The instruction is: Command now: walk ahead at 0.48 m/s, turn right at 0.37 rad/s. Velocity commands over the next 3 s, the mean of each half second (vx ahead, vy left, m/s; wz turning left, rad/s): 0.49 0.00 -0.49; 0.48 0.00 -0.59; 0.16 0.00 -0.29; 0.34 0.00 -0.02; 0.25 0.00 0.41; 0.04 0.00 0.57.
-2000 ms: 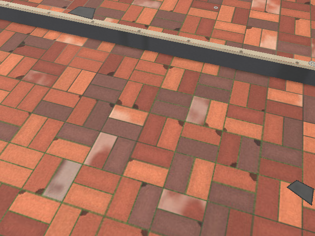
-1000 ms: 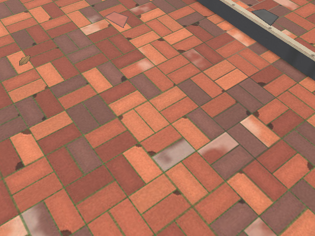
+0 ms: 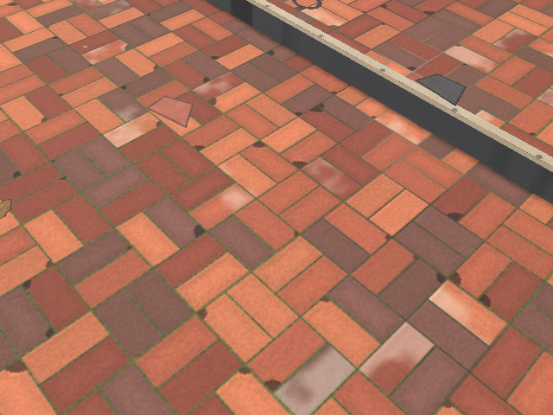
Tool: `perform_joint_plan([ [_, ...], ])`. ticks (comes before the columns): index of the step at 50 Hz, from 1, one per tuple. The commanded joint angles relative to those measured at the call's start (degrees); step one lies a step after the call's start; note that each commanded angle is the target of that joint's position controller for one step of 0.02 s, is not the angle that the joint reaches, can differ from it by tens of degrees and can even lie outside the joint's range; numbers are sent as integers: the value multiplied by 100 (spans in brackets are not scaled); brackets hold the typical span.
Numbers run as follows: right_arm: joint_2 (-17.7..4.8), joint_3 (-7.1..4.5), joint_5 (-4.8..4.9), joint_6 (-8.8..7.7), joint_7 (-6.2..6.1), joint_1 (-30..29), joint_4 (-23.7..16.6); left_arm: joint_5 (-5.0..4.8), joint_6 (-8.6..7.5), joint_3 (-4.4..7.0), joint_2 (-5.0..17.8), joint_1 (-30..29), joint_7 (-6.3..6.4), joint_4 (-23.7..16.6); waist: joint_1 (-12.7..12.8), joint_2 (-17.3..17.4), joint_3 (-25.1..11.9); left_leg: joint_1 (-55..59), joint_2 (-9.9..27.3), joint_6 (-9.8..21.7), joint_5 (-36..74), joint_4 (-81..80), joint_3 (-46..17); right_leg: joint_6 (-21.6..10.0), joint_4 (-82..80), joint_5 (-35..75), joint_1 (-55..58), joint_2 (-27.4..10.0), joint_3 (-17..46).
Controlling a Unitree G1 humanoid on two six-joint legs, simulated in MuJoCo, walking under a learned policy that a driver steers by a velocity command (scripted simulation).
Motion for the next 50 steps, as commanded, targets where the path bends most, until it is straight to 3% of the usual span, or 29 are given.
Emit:
perform_joint_plan([
  [1,-814,-188,0,-112,-75,-422,-353,39,-51,47,224,-88,-41,-358,156,545,344,-184,1547,606,1250,-977,-583,84,-851,916,-325,-70,173],
  [4,-927,-207,33,-74,-139,-223,-246,64,-88,-37,61,-722,-159,-601,-108,439,493,-24,1547,471,1557,-1045,-127,43,-1765,1438,-159,-24,-311],
  [8,-1034,-238,105,114,-177,193,-50,36,-122,-92,-25,-1343,-347,-1008,-304,398,606,928,1785,409,2413,-618,159,-161,-2438,1086,-475,87,-668],
  [11,-1265,-291,116,280,-254,105,-109,22,-93,13,180,-1168,-437,-1181,-3,725,162,1379,1863,281,5071,352,376,-452,-2498,250,167,535,-1130],
  [13,-1406,-320,112,383,-321,4,-188,6,-34,229,588,-137,-395,-1032,608,937,-512,1214,1815,179,6211,1901,438,-761,-2493,-202,1536,920,-1245],
  [14,-1399,-297,141,380,-349,-165,-262,10,-5,406,897,816,-300,-835,1174,742,-951,334,1601,-8,5491,3275,530,-1021,-2962,116,3094,946,-965],
  [15,-806,-125,-29,284,-314,150,-444,27,73,515,1350,1298,-159,-722,987,-342,-1489,-1677,1015,-265,1378,5205,451,-1522,-2857,66,5069,-268,1012],
  [16,-490,40,14,46,-197,375,-694,57,-11,505,1535,1110,-179,-916,613,-955,-2322,-3489,-126,-459,-2321,6842,-759,-2658,-3752,-786,6330,-1462,4345],
  [17,-1033,-92,211,-141,-91,-352,-833,85,-51,389,1044,1120,-187,-912,1001,-226,-2051,-4107,266,-353,-1920,6944,-1510,-2316,-4164,-1039,6151,-1311,3912],
  [18,-1060,-76,325,-232,-49,-664,-987,86,-89,326,839,861,-181,-897,839,37,-1186,-4206,510,-250,-1389,6489,-1409,-2051,-4263,-780,5291,-1090,2994],
  [19,-959,-61,217,-262,-86,-691,-949,68,-110,289,732,464,-185,-941,504,550,-673,-3958,757,-268,-1062,5889,-1333,-1839,-4332,-207,4354,-799,2379],
  [20,-1023,-108,91,-219,-118,-634,-906,95,-127,236,557,173,-173,-1026,311,506,-437,-3616,911,-341,-848,5450,-1321,-1752,-4419,395,3735,-590,1962],
  [21,-1032,-128,44,-139,-111,-511,-889,152,-127,209,509,24,-150,-1102,150,342,-352,-3293,984,-422,-715,5319,-1319,-1747,-4557,725,3277,-459,1760],
  [23,-911,-104,-27,-14,-128,-406,-889,121,-152,235,590,5,-103,-1053,52,229,-289,-3086,1012,-655,-584,4896,-1168,-1800,-4667,1313,2733,-354,1453],
  [26,-691,-13,-48,59,-163,-964,-1070,98,-123,285,787,207,12,-928,214,120,-101,-3050,898,-889,266,3751,-1006,-1614,-4657,1375,2223,-43,956],
  [29,-547,58,1,13,-116,-1664,-1203,50,-39,295,837,455,72,-825,544,-74,-116,-2560,572,-908,1411,2322,-931,-1282,-4457,673,2074,227,795],
  [32,-707,6,110,-58,-39,-2004,-1307,14,18,305,861,729,86,-713,682,-209,-170,-2354,397,-846,1527,1698,-1076,-1186,-4150,167,2421,41,1259],
  [35,-956,-123,147,-132,11,-1817,-1291,26,56,296,795,708,103,-703,490,-422,-216,-2081,379,-597,865,1391,-1229,-1041,-3620,-43,2895,-198,1859],
  [37,-1140,-260,108,-189,-34,-980,-1111,61,61,218,541,609,89,-754,17,-436,-541,-833,491,-268,740,1079,-1159,-765,-2794,164,2692,99,1741],
  [38,-1438,-347,0,-209,-86,-180,-1066,137,37,77,147,683,63,-844,-295,194,-1304,555,1442,114,366,1133,-2051,-537,-1232,-505,2099,463,1259],
  [39,-1895,-459,-79,-129,-61,286,-854,-28,-16,-24,-132,1458,58,-1030,55,2174,-1942,2241,2708,1066,-1005,515,-4796,-162,616,-2748,97,1224,468],
  [40,-1365,-365,56,-99,-24,210,-919,-93,-11,78,503,1409,86,-889,-84,1694,-1600,2096,2795,1027,-2345,216,-5379,-61,1419,-2572,-664,738,558],
  [41,-1023,-272,81,-58,-56,-8,-972,-52,28,175,822,791,90,-941,-252,1145,-900,1487,2539,774,-2220,162,-4443,-13,1643,-2022,-845,544,450],
  [42,-912,-220,35,-16,-69,-273,-992,25,59,183,789,476,101,-1008,-183,771,-518,849,2281,622,-1435,128,-3651,25,1564,-1615,-686,360,273],
  [43,-790,-179,15,10,-81,-431,-946,78,59,195,716,273,83,-1084,-105,746,-205,364,2045,590,-766,19,-3078,45,1312,-1337,-591,213,265],
  [44,-721,-149,-17,4,-103,-503,-913,41,77,199,611,287,43,-1115,18,912,-100,30,1882,532,-346,-114,-2620,42,1147,-1160,-343,63,236],
  [46,-677,-153,27,-35,-109,-516,-813,-4,137,162,386,329,7,-1121,87,1030,-39,-211,1761,577,105,-352,-2037,70,894,-1055,-186,-24,72],
  [48,-825,-204,26,-55,-117,-586,-711,53,194,133,262,97,16,-1239,141,879,151,-352,1833,704,1575,-395,-1545,190,444,-985,-264,-19,-11],
  [50,-1013,-269,23,-3,-149,-688,-627,110,208,105,186,-6,10,-1290,191,825,57,-252,1842,719,2882,-253,-1016,292,-168,-629,-192,-12,-155],
])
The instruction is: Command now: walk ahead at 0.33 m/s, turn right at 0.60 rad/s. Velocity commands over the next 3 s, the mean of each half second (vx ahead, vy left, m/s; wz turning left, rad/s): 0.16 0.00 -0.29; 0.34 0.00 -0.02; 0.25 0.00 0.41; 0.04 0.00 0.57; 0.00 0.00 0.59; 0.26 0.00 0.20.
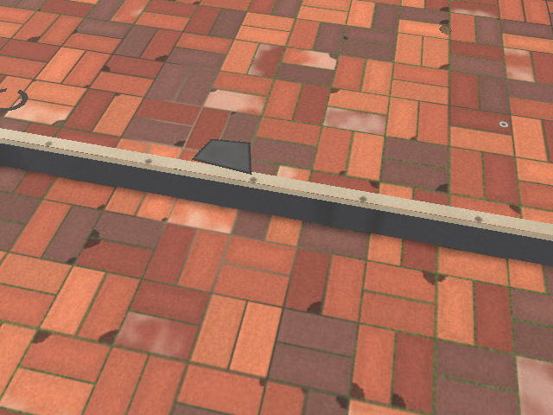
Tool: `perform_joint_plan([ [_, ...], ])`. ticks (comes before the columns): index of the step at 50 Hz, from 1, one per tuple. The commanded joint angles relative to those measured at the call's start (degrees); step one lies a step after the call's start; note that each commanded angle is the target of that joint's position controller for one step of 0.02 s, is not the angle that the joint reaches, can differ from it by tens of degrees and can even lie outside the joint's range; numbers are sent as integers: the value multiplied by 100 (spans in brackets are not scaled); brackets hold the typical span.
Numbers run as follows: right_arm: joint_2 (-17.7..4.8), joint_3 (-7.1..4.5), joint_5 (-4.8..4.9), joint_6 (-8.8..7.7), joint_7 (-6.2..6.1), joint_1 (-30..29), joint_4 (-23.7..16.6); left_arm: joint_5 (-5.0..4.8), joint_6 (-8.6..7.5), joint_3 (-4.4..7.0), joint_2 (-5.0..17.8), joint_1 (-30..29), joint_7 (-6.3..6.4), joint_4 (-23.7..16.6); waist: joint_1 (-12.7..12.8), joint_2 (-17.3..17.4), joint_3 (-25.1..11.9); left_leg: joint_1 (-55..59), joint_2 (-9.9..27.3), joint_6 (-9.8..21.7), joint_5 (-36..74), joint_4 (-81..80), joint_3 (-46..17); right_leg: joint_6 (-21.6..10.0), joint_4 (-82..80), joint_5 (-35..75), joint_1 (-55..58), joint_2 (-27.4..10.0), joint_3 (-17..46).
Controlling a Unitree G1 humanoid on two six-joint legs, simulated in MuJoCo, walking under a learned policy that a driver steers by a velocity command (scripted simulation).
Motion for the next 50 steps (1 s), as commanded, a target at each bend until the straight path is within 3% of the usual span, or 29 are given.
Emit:
perform_joint_plan([
  [1,-983,-252,24,-22,-66,-519,-316,59,-47,14,121,-115,-36,-462,183,823,-121,321,1502,916,3125,-729,-564,122,-831,674,-222,-158,-57],
  [4,-1050,-249,94,95,-122,-448,-172,53,-86,-27,-5,-554,-161,-529,11,811,-224,261,1327,765,3270,-594,-46,30,-1981,1572,476,31,-338],
  [7,-1204,-284,223,160,-107,-325,-36,56,-106,33,124,-777,-272,-658,20,832,-319,640,1499,695,3316,-241,-88,-197,-2663,1394,812,179,-355],
  [10,-1195,-282,316,196,-109,-418,10,133,-137,245,506,37,-245,-446,555,645,-764,616,1288,406,3709,1157,77,-606,-3646,1794,2197,551,-521],
  [11,-989,-199,174,172,-97,-162,-2,171,-121,354,895,407,-147,-390,660,157,-1115,-44,929,96,2648,2237,291,-828,-3653,3750,3259,150,-78],
  [12,-444,20,-154,137,-14,283,-172,307,-90,330,1262,472,-21,-506,344,-1291,-1799,-2038,242,-320,-2408,4352,242,-1848,-2948,6905,5177,-1548,1912],
  [13,-644,81,-10,159,66,581,27,294,-112,143,827,391,-51,-588,442,-935,-3020,-2086,211,-421,-3144,5178,-951,-2575,-3285,6025,5241,-2221,2899],
  [14,-1039,-48,182,249,84,65,7,234,-110,70,515,193,-110,-558,580,-349,-2420,-2239,416,-460,-2747,5239,-1054,-2304,-3539,5170,4667,-1722,2252],
  [15,-943,-26,200,316,51,-255,-88,144,-125,19,381,-96,-132,-450,459,-197,-1760,-2471,555,-468,-2468,4911,-962,-1978,-3674,4421,4154,-1386,1771],
  [17,-903,-40,98,495,-78,-348,-30,135,-99,2,390,-562,-123,-369,179,-75,-1103,-1915,683,-566,-2005,4156,-925,-1642,-4042,3463,2777,-1052,1316],
  [19,-734,-9,80,612,-143,-55,106,250,-75,49,482,-818,-95,-321,-13,-321,-986,-1165,516,-642,-1694,3514,-719,-1584,-4301,3027,1996,-823,951],
  [22,-574,48,42,662,-189,-140,170,261,-64,25,372,-865,-36,-179,86,-395,-1066,-674,480,-599,-1120,2617,-689,-1539,-4427,2047,1822,-760,840],
  [24,-549,56,30,668,-161,-205,202,239,-31,-10,294,-804,-2,-34,119,-392,-1075,-334,440,-493,-652,2075,-631,-1407,-4592,355,1664,-689,872],
  [26,-560,38,-39,640,-101,-75,279,139,28,44,485,-747,17,96,20,-541,-833,131,148,-304,-405,1655,-212,-1095,-4793,-1834,1155,-520,919],
  [28,-627,21,-57,579,-92,92,318,108,37,29,410,-733,41,169,-104,-430,-390,174,232,53,-1135,1237,-342,-806,-4641,-2609,755,-373,975],
  [29,-801,7,-46,520,-120,310,351,82,3,-26,175,-857,49,129,-176,167,-135,177,801,410,-1892,383,-1166,-591,-3784,-2324,412,-80,691],
  [30,-1302,-143,-29,482,-128,557,487,-5,-92,-35,3,-1049,47,-37,-208,1441,153,-70,1553,935,-3542,-683,-2560,-205,-2468,-1523,-96,682,-440],
  [31,-1531,-217,-51,392,-128,316,390,-68,-199,38,263,-1230,45,-123,-279,1981,586,-177,2286,1347,-3804,-1510,-3888,-203,-1398,-1122,-569,613,-363],
  [32,-1225,-136,-89,276,-172,86,312,-80,-258,143,447,-1098,38,-68,-86,1656,634,-37,2267,1291,-3213,-1454,-3812,-256,-838,-834,-817,368,-23],
  [33,-1013,-96,-25,185,-172,-36,285,-30,-275,158,393,-815,19,106,51,1431,494,254,2039,1126,-2654,-1322,-3361,-277,-689,-552,-917,293,0],
  [35,-856,-79,129,114,-152,107,348,62,-325,129,202,-867,-26,181,-23,1098,286,761,1767,902,-1682,-1246,-2643,-261,-916,-17,-993,131,-87],
  [37,-784,-73,130,112,-141,262,423,55,-368,58,-38,-1082,-75,180,-115,1064,116,709,1431,757,-816,-1215,-1916,-171,-1568,448,-406,176,-362],
  [39,-874,-104,123,135,-136,373,465,26,-390,-6,-175,-1275,-132,147,-211,1160,46,512,1278,732,-403,-1179,-1489,-94,-2292,660,227,250,-531],
  [42,-1142,-192,181,170,-100,568,541,-27,-396,-24,-61,-1418,-194,100,-287,1213,101,298,1430,843,-431,-1095,-1472,-82,-2923,570,825,288,-623],
  [46,-1119,-194,236,202,-57,405,564,-55,-381,103,312,-540,-151,402,279,1052,-69,-219,1475,646,-50,-442,-1382,-395,-3544,687,2426,369,-679],
  [47,-874,-109,191,183,-36,379,562,-60,-380,227,556,205,-79,608,644,804,-435,-657,1166,457,508,540,-1112,-560,-3680,601,3544,210,-413],
  [48,-381,52,85,138,-9,300,358,61,-372,354,1049,1063,9,725,982,-388,-1150,-1978,584,53,-205,2671,-549,-1011,-4001,-30,5079,-1094,1273],
  [49,-278,83,195,20,-60,386,168,113,-374,407,1351,1410,-42,813,962,-1506,-1483,-3254,-8,-79,-2060,4179,-748,-1650,-4823,-1319,5474,-1994,3371],
  [50,-838,-78,309,-40,-63,189,199,118,-438,257,876,1114,-70,800,934,-819,-949,-3654,302,10,-1822,4932,-1323,-1569,-4952,-1723,4948,-1908,3144],
])
Over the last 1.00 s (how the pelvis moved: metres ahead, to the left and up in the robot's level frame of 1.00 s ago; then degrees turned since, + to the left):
0.56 -0.08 0.00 -34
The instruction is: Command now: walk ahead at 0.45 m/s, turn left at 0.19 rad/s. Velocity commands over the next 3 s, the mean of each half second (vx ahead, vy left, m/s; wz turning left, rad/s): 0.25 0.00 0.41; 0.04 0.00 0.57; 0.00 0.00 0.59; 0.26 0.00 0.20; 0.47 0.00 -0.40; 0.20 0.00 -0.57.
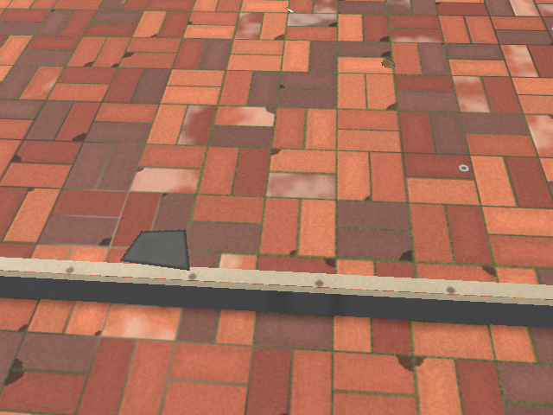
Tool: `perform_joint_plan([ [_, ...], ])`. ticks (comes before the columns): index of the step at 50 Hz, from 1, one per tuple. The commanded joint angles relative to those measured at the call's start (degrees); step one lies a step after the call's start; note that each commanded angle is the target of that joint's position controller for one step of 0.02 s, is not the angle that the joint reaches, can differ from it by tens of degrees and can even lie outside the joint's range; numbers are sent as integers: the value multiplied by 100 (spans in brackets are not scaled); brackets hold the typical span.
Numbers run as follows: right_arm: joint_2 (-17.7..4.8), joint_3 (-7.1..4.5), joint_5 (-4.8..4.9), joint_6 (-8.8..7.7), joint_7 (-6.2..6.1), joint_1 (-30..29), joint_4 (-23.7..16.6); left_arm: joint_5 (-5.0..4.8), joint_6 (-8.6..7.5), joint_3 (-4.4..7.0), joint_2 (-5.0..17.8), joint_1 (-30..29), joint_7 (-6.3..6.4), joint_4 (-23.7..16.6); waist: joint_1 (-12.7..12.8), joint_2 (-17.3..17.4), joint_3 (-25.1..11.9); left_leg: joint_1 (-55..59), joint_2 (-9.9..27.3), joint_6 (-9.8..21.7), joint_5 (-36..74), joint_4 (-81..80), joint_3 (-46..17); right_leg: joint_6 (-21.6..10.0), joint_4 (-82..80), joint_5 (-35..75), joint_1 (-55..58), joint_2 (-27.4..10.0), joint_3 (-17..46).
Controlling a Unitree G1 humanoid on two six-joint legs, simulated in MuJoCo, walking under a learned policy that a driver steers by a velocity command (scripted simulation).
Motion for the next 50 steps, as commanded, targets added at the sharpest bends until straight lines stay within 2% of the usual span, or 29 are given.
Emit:
perform_joint_plan([
  [1,-787,-163,142,-285,17,-547,-696,35,-95,252,923,1454,43,132,857,-1160,-302,-3492,66,322,238,2478,-481,-1017,-1866,-1922,2867,-2048,3050],
  [2,-700,-169,99,-269,5,-565,-636,39,-125,189,741,1091,38,101,678,-915,-105,-3323,232,316,730,2335,-432,-869,-2003,-1332,2458,-1800,2460],
  [3,-627,-185,47,-227,-1,-631,-629,61,-147,148,588,870,25,104,572,-872,117,-3191,339,293,1081,2119,-438,-764,-2121,-618,2134,-1612,1912],
  [5,-384,-169,38,-110,27,-563,-588,139,-203,120,456,686,35,169,389,-831,211,-2821,375,224,1522,1990,-393,-639,-2203,881,1713,-1369,1080],
  [7,-263,-165,-15,-25,30,-550,-660,182,-233,146,551,617,83,239,245,-650,207,-2713,261,62,1706,1764,-301,-685,-2081,2827,1531,-1337,438],
  [8,-232,-158,-43,-15,35,-661,-767,185,-220,162,630,553,125,258,207,-596,234,-2666,223,-23,1873,1417,-209,-701,-2074,3239,1416,-1320,191],
  [12,4,-39,-118,11,185,-1525,-1221,120,-91,192,860,565,297,328,462,-564,245,-2061,91,-69,2902,-350,363,-628,-1972,3505,1242,-1147,-535],
  [16,-244,-118,-117,74,378,-1673,-1547,-19,86,268,1073,655,381,413,406,-560,15,-1990,-19,198,2614,-947,435,-563,-1385,3959,2049,-1493,-572],
  [19,-638,-313,-127,47,437,-994,-1520,-57,256,323,1164,519,455,306,31,-542,-412,-1106,-474,560,2089,-1289,717,-363,144,4812,2157,-1388,-677],
  [20,-869,-437,-146,16,362,-421,-1391,-42,290,279,1060,553,445,269,-252,-240,-730,-194,-649,762,2846,-1899,666,-115,1272,4243,1826,-1035,-800],
  [21,-1368,-544,-170,32,206,-213,-1448,193,263,137,690,900,385,149,-113,834,-1237,1326,455,1189,5379,-1700,-835,255,2958,1202,416,-537,-811],
  [22,-1700,-549,-272,36,167,-586,-1735,279,203,-10,383,1413,271,-20,401,1567,-2110,2811,1894,2678,5983,-1873,-3567,585,4963,-2979,-1450,638,15],
  [23,-1251,-464,-227,89,178,-656,-1885,149,131,106,931,1097,152,85,-29,544,-2485,2560,1693,2535,4822,-2256,-3331,471,5205,-2574,-1640,278,1026],
  [24,-1024,-393,-172,96,162,-1037,-1962,-17,137,124,1004,641,129,-82,47,256,-1779,1883,1430,2196,4003,-2391,-2655,378,5010,-2063,-1799,73,968],
  [25,-857,-351,-86,134,139,-1298,-1946,36,188,118,901,522,185,-45,244,-278,-1102,1020,1115,1835,3341,-2567,-2164,402,4478,-1709,-1796,-155,887],
  [26,-738,-309,-58,175,95,-1493,-1983,104,277,148,964,460,263,-48,354,-198,-789,341,948,1660,2915,-2684,-1921,419,3966,-1484,-1580,-299,881],
  [28,-826,-337,-189,231,60,-1642,-2067,140,385,137,852,600,298,-40,533,183,-594,-536,572,1529,2721,-2853,-1664,477,3383,-1195,-954,-184,731],
  [32,-1007,-424,-159,299,-71,-1518,-2117,133,403,81,688,574,371,-44,445,376,-847,-572,435,1486,2525,-2738,-1629,692,2379,-872,-781,-65,786],
  [36,-1003,-434,-151,424,-128,-1600,-2211,93,390,85,704,283,344,-137,313,620,-764,-769,281,1278,1207,-2749,-1927,715,1621,-555,-539,36,839],
  [39,-964,-429,-150,484,-114,-1520,-2238,49,288,113,762,242,285,-181,238,787,-772,-485,301,1202,1272,-2563,-2284,622,972,-659,-339,120,858],
  [41,-923,-413,-99,528,-118,-1569,-2275,24,215,152,784,471,229,-133,391,836,-765,-413,223,1068,1550,-2310,-2431,463,37,-386,118,165,772],
  [42,-857,-391,-55,554,-132,-1534,-2277,34,192,200,864,677,209,-75,506,758,-735,-598,44,884,1481,-2091,-2351,332,-663,23,611,33,769],
  [43,-605,-318,-62,559,-133,-1341,-2294,135,198,305,1265,867,225,-79,449,59,-823,-1184,-339,567,536,-1271,-1898,-38,-1104,41,1272,-977,1561],
  [44,-497,-307,-34,509,-107,-1402,-2530,304,280,417,1736,720,251,-35,195,-1805,-404,-2440,-1290,222,-592,-109,-514,-918,-1481,707,1271,-2028,3012],
  [45,-1017,-448,-156,430,-81,-1332,-2461,382,260,341,1379,496,255,-237,315,-1660,-442,-2515,-934,-24,-776,1316,-601,-1378,-1480,1130,1012,-2433,3333],
  [46,-1183,-536,-107,441,-51,-1181,-2309,311,258,261,1087,201,298,-361,205,-1198,-436,-2445,-829,-95,-404,1876,-621,-1208,-1315,1316,960,-2150,2724],
  [47,-1070,-533,-90,503,-63,-1024,-2147,212,270,228,939,-6,321,-410,131,-934,-352,-2441,-777,-205,-94,2152,-503,-917,-1182,1351,987,-1738,2115],
  [48,-933,-503,-109,556,-82,-976,-2098,116,279,207,864,-33,343,-423,184,-878,-298,-2612,-733,-307,204,2431,-449,-798,-1114,1408,1152,-1566,1801],
  [50,-659,-408,-59,612,-55,-1131,-2165,110,341,185,855,128,383,-406,316,-895,-180,-2637,-640,-440,461,2344,-154,-815,-1144,1731,1208,-1361,1251],
])
Over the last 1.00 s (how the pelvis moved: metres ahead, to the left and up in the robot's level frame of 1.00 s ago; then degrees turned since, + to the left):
0.28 -0.09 -0.01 -6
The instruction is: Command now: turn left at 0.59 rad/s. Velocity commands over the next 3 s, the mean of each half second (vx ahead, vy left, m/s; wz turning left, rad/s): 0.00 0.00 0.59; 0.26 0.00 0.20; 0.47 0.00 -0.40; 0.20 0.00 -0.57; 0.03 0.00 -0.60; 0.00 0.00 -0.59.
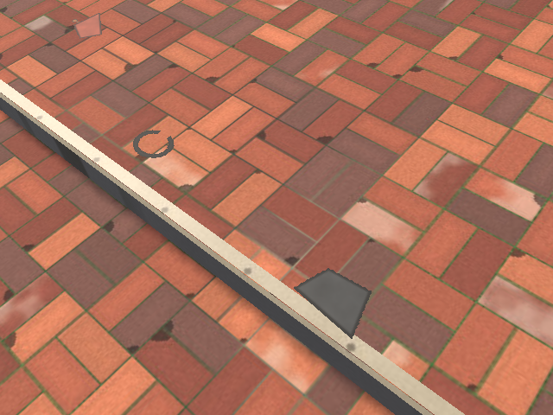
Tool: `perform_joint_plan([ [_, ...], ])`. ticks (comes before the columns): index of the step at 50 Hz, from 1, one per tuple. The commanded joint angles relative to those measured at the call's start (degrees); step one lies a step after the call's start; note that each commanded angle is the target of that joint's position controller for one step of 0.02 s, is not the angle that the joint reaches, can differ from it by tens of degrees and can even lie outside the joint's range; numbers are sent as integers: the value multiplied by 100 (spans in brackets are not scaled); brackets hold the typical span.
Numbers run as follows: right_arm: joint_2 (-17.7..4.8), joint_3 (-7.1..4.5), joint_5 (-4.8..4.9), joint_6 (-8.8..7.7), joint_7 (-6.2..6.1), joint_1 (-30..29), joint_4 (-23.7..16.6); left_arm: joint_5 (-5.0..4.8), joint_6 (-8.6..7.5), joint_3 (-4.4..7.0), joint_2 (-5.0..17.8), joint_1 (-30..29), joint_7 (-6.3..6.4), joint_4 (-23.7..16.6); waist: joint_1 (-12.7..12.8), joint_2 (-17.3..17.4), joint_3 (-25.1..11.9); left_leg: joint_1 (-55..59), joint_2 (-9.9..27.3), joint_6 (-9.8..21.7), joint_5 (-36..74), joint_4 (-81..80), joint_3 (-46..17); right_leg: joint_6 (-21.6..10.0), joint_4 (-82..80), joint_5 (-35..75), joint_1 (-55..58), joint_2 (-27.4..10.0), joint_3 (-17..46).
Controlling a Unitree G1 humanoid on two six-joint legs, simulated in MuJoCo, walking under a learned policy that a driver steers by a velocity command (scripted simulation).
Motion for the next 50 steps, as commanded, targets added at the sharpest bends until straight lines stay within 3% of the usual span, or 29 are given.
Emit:
perform_joint_plan([
  [1,-267,-87,58,1,9,-80,-428,-20,-2,178,797,-241,85,-456,6,-1104,-304,-624,347,-244,252,298,281,-1082,-870,1937,986,-1210,780],
  [3,-164,-28,62,-12,34,-386,-587,-3,53,236,935,-8,107,-410,204,-1264,-389,-587,520,-307,246,-309,386,-1178,-862,2031,1350,-1341,688],
  [6,-93,30,32,-17,112,-474,-694,-41,83,329,1161,-66,60,-431,251,-1377,-524,147,692,-228,119,-1223,619,-1206,-839,2147,1230,-1504,433],
  [10,-237,-41,52,38,187,-298,-696,-164,55,395,1289,-152,-44,-406,152,-1447,-552,906,630,42,307,-2366,896,-1099,-617,2181,1127,-1660,269],
  [12,-238,-90,54,60,209,85,-557,-284,43,390,1225,-234,-60,-372,-107,-1269,-595,1688,463,355,1138,-3591,1051,-782,-124,1930,889,-1550,0],
  [13,-417,-168,47,59,160,320,-487,-254,19,342,1020,85,-86,-240,-150,-816,-693,2499,474,559,1846,-4092,788,-415,464,1398,386,-1328,-341],
  [14,-1006,-319,48,32,72,554,-544,12,15,233,666,120,-116,-359,-105,654,-806,3614,1694,1011,3795,-4200,-914,147,2072,-612,-1071,-732,-903],
  [15,-1394,-340,-151,-63,83,453,-671,106,-17,174,585,-305,-83,-711,-195,1619,-891,3533,2849,2261,4798,-4113,-2457,468,3345,-2580,-2362,19,-439],
  [16,-1032,-263,-219,-191,124,551,-644,29,-22,264,895,-633,-50,-718,-529,888,-1109,3372,2706,2409,4281,-4258,-2240,464,4047,-2501,-2370,-85,221],
  [17,-866,-181,-186,-268,106,313,-561,-75,-5,299,963,-650,-40,-696,-324,682,-842,3124,2336,2068,3842,-4263,-1708,387,4132,-2010,-2371,-174,339],
  [18,-750,-158,-84,-280,66,10,-563,-61,18,318,933,-511,4,-575,-155,398,-705,2933,1993,1736,3377,-4247,-1378,378,3920,-1547,-2346,-229,372],
  [19,-644,-106,5,-260,29,-201,-583,-11,44,341,989,-457,39,-548,-76,458,-624,2755,1860,1600,3377,-4247,-1246,415,3752,-1231,-2268,-225,382],
  [20,-630,-74,-7,-231,-5,-287,-602,14,45,335,941,-374,27,-518,0,519,-664,2508,1730,1585,3578,-4242,-1141,464,3797,-990,-1985,-124,324],
  [22,-632,-70,-65,-195,-49,-304,-598,-35,30,293,796,-240,-12,-476,45,505,-777,2418,1589,1604,3512,-4235,-1062,526,3466,-721,-1749,9,274],
  [27,-682,-79,-72,-141,-73,-255,-528,-70,23,179,613,-392,-86,-504,-133,602,-787,2297,1557,1613,2725,-4106,-1307,537,2031,-666,-1182,72,282],
  [29,-643,-47,-60,-128,-28,-104,-452,-121,-8,168,656,-400,-153,-537,-256,652,-795,2063,1511,1640,987,-4294,-1537,437,1630,-727,-842,101,168],
  [31,-640,-6,-36,-146,25,8,-358,-172,-84,179,713,-418,-229,-609,-283,784,-531,1778,1509,1638,-498,-4476,-1884,264,1232,-940,-602,171,40],
  [34,-415,113,-23,-207,31,-16,-248,-174,-281,169,569,91,-299,-440,81,498,-273,1166,1164,1292,-1298,-4215,-1870,-99,-220,-334,608,179,-79],
  [35,-156,198,-41,-256,22,-93,-274,-106,-340,198,728,499,-268,-363,223,97,-329,630,860,992,-1253,-3428,-1548,-329,-501,-642,1260,-408,608],
  [36,174,281,-47,-335,25,-103,-435,3,-373,301,1263,978,-242,-232,173,-1069,-362,-362,36,545,-940,-1847,-264,-922,-1118,-2049,1718,-1401,2276],
  [37,-277,158,74,-443,-20,-563,-652,65,-424,393,1480,1194,-296,-148,411,-1578,190,-1327,63,439,-1217,-852,-191,-1679,-1851,-2960,1395,-2217,3972],
  [38,-557,49,146,-513,-24,-535,-580,-7,-464,309,1188,961,-256,-195,290,-1229,545,-1628,355,452,-739,-331,-454,-1691,-1871,-3151,1299,-2177,3801],
  [40,-469,44,19,-572,49,-282,-365,-129,-468,210,891,735,-173,-231,119,-1162,461,-1759,608,397,108,-209,-169,-1276,-1832,-2423,1570,-1650,2798],
  [42,-218,93,-28,-647,121,-469,-332,-118,-461,159,806,853,-129,-189,211,-1028,377,-1543,787,291,897,-402,133,-1097,-1941,-1305,1543,-1324,2010],
  [47,269,260,-11,-770,227,-1062,-421,-178,-400,142,841,1218,-113,-27,455,-997,298,-570,761,77,1741,-2005,628,-1048,-1980,341,1161,-960,973],
  [50,174,235,45,-847,325,-1239,-431,-224,-347,204,1090,1392,-121,39,476,-1053,342,158,584,39,1842,-2811,700,-1056,-1854,526,939,-1039,974],
])
Over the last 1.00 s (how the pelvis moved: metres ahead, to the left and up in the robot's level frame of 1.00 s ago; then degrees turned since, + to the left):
0.27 -0.02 0.01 32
